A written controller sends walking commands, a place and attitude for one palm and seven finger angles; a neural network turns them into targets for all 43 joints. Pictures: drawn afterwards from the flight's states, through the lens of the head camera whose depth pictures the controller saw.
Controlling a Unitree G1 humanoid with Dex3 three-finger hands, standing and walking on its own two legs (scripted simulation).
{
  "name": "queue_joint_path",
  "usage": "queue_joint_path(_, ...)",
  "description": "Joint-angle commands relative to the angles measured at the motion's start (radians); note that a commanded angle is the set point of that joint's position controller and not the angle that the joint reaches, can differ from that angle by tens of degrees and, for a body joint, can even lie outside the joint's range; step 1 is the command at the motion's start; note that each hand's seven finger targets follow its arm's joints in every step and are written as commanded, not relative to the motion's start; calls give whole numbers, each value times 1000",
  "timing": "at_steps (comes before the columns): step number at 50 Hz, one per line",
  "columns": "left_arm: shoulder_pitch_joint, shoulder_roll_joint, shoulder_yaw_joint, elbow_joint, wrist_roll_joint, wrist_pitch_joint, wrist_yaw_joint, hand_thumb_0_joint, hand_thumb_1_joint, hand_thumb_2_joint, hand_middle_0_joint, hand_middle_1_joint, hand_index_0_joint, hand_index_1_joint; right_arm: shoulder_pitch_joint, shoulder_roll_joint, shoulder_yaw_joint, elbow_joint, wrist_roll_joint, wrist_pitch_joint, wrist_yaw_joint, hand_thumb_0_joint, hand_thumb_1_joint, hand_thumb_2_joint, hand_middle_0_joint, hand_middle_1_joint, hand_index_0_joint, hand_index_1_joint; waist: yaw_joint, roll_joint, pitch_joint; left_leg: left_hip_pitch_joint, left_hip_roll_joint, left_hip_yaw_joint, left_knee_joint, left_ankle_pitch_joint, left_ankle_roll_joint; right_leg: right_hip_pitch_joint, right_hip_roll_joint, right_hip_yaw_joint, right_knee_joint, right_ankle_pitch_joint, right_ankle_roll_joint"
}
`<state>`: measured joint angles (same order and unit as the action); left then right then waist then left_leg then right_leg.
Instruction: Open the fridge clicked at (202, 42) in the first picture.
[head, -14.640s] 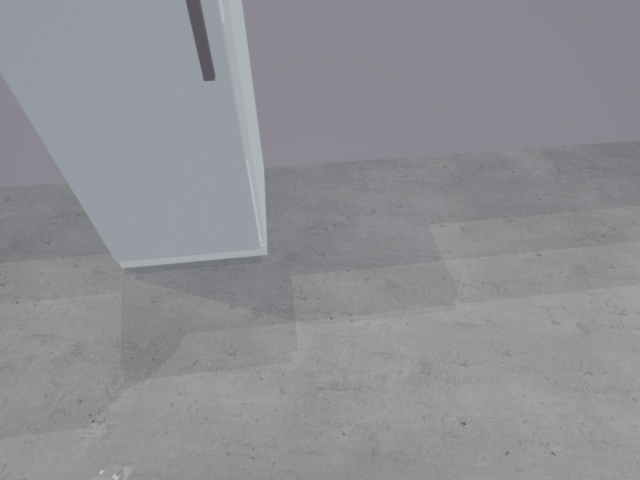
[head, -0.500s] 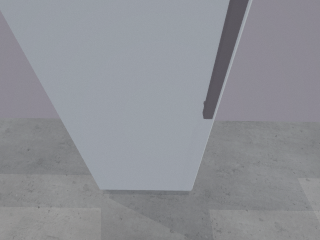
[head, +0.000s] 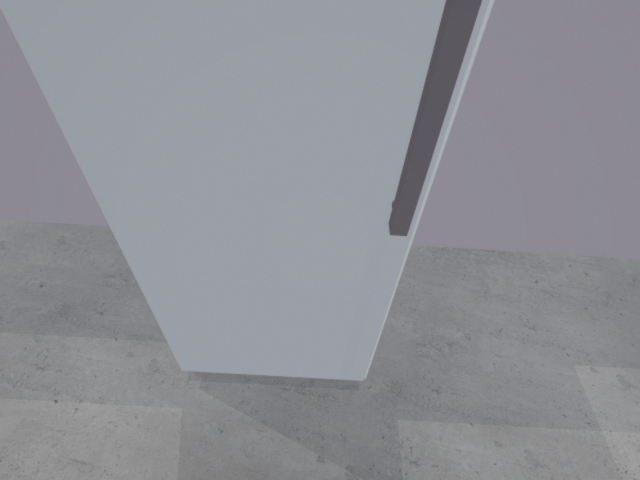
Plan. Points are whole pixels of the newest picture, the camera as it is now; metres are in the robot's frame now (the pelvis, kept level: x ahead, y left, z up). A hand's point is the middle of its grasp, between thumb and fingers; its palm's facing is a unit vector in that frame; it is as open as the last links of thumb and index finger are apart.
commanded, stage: come to a stop and stand still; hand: right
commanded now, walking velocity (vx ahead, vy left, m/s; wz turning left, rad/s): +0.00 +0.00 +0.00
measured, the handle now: (422, 124) +0.50 -0.09 +0.22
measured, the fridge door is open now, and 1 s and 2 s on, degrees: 0 0 0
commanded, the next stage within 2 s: look again from close up in 0.38 s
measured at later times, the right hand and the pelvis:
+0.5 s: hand out of the picture -0.01 -0.15 -0.17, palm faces -0.01 +0.99 -0.17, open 7.4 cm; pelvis +0.00 +0.00 +0.01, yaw +1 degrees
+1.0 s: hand out of the picture +0.00 -0.14 -0.17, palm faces -0.01 +0.98 -0.18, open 7.4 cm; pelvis +0.01 +0.02 +0.01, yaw +2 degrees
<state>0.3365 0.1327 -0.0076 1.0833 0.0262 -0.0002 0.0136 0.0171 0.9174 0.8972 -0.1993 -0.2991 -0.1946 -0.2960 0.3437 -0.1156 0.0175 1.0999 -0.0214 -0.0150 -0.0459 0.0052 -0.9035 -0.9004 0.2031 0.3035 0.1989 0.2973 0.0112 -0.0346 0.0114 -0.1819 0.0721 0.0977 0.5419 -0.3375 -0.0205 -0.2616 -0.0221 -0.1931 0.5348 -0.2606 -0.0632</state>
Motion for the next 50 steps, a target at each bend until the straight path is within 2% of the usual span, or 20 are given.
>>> queue_joint_path(1, 44, 100, 23, -39, -7, -23, 2, 0, 900, 900, -200, -300, -200, -300, 62, -85, -17, -34, 2, -5, -2, 0, -900, -900, 200, 300, 200, 300, -12, 43, 98, -95, 21, -66, -100, 26, 58, -27, -126, 192, -228, -111, 8)
queue_joint_path(2, 43, 101, 25, -37, -7, -23, 2, 0, 900, 900, -200, -300, -200, -300, 60, -82, -17, -36, 1, -4, -2, 0, -900, -900, 200, 300, 200, 300, -12, 39, 108, -102, 21, -65, -101, 29, 57, -30, -129, 190, -237, -121, 7)
queue_joint_path(6, 44, 98, 21, -25, -8, -30, 3, 0, 900, 900, -200, -300, -200, -300, 61, -94, -18, -34, 3, -8, -1, 0, -900, -900, 200, 300, 200, 300, -13, 42, 66, -81, 35, -74, -115, 74, 55, 12, -123, 168, -217, -28, 9)
queue_joint_path(11, 41, 96, 20, -14, -10, -34, 6, 0, 900, 900, -200, -300, -200, -300, 51, -100, -21, -31, 3, -8, -1, 0, -900, -900, 200, 300, 200, 300, -11, 38, 56, -81, 40, -84, -126, 119, 51, 55, -124, 144, -198, 70, 13)
queue_joint_path(17, 27, 92, 21, -1, -10, -33, 8, 0, 900, 900, -200, -300, -200, -300, 49, -101, -21, -20, 3, -5, 0, 0, -900, -900, 200, 300, 200, 300, -12, 22, 74, -88, 41, -87, -142, 121, 50, 65, -126, 137, -203, 69, 16)
queue_joint_path(22, 21, 90, 22, 6, -12, -31, 8, 0, 900, 900, -200, -300, -200, -300, 47, -101, -20, -16, 2, -5, 1, 0, -900, -900, 200, 300, 200, 300, -10, 24, 78, -90, 43, -93, -157, 126, 50, 75, -126, 132, -202, 69, 18)
queue_joint_path(23, 23, 87, 22, 9, -13, -30, 8, 0, 900, 900, -200, -300, -200, -300, 48, -104, -19, -17, 1, -7, 1, 0, -900, -900, 200, 300, 200, 300, -11, 43, 79, -79, 43, -93, -163, 135, 49, 70, -125, 132, -196, 81, 17)
queue_joint_path(27, 20, 90, 22, 13, -12, -30, 9, 0, 900, 900, -200, -300, -200, -300, 49, -100, -20, -13, 3, -5, 2, 0, -900, -900, 200, 300, 200, 300, -9, 30, 73, -86, 42, -94, -163, 124, 51, 80, -127, 133, -205, 64, 20)
queue_joint_path(29, 18, 89, 23, 15, -13, -32, 10, 0, 900, 900, -200, -300, -200, -300, 54, -100, -19, -13, 3, -7, 1, 0, -900, -900, 200, 300, 200, 300, -11, 26, 57, -74, 44, -97, -165, 151, 50, 92, -127, 129, -193, 104, 19)
queue_joint_path(37, 22, 85, 24, 24, -12, -31, 11, 0, 900, 900, -200, -300, -200, -300, 55, -96, -21, -6, 4, -7, 1, 0, -900, -900, 200, 300, 200, 300, -10, 38, 65, -83, 43, -99, -173, 141, 51, 101, -131, 124, -201, 92, 22)
queue_joint_path(50, 15, 82, 23, 33, -13, -32, 12, 0, 900, 900, -200, -300, -200, -300, 52, -106, -24, -8, 3, -12, -1, 0, -900, -900, 200, 300, 200, 300, -15, 42, 59, -62, 46, -107, -181, 195, 54, 112, -131, 113, -187, 152, 26)
